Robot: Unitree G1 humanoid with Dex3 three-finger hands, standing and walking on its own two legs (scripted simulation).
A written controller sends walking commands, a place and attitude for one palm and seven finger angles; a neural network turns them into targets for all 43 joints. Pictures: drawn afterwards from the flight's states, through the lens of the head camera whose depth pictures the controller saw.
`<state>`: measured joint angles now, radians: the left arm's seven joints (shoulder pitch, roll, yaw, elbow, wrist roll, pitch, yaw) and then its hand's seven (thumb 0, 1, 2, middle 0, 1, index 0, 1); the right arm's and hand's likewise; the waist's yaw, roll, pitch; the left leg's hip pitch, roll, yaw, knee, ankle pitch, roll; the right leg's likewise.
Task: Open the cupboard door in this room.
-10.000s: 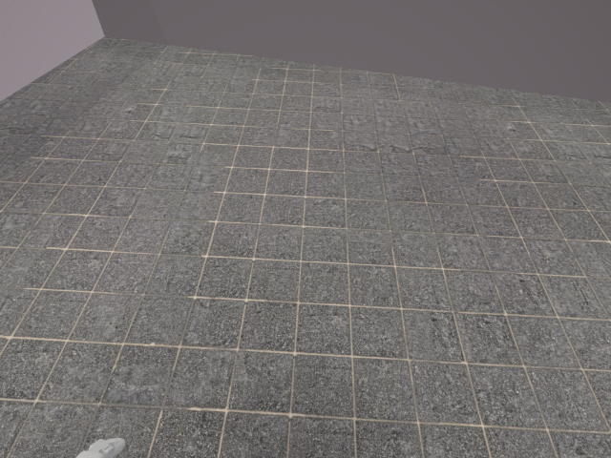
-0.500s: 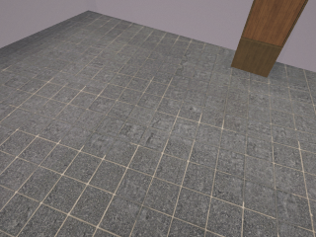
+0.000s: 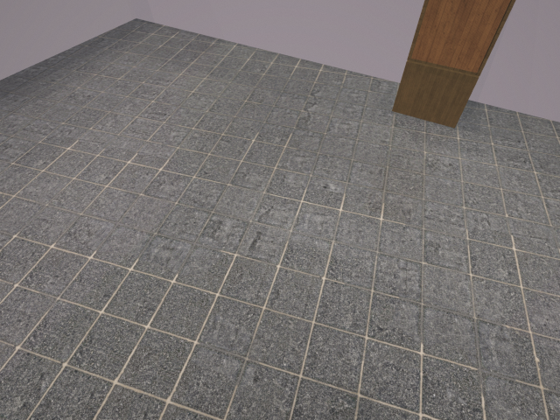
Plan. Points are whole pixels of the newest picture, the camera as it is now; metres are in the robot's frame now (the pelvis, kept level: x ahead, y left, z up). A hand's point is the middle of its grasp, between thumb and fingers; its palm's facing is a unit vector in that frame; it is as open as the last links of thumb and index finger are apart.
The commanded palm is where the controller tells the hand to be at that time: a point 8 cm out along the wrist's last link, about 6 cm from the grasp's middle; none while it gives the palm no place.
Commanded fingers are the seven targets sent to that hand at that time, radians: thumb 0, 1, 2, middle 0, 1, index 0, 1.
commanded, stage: turn or walk to find it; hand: left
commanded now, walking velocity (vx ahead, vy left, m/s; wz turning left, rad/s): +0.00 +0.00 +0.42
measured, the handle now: out of the picture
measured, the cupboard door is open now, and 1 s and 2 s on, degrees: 0 0 0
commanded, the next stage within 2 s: stand and wait in 0.02 s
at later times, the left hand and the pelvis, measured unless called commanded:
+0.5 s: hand out of the picture +0.06 +0.25 -0.16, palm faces +0.01 -0.94 -0.34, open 7.4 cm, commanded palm none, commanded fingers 0.00 0.90 0.90 -0.20 -0.30 -0.20 -0.30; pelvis +0.00 +0.00 +0.00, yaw +2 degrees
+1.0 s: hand out of the picture +0.08 +0.26 -0.16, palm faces +0.01 -0.94 -0.33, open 7.4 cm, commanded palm none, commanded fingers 0.00 0.90 0.90 -0.20 -0.30 -0.20 -0.30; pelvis +0.02 +0.01 +0.00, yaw +2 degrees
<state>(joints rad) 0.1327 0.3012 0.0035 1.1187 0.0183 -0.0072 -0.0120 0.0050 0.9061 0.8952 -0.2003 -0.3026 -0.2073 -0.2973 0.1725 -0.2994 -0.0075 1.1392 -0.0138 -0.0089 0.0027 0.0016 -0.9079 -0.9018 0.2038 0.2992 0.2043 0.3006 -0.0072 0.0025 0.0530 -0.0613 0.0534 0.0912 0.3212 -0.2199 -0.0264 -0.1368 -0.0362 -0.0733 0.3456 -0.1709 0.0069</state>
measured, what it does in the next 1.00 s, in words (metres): stands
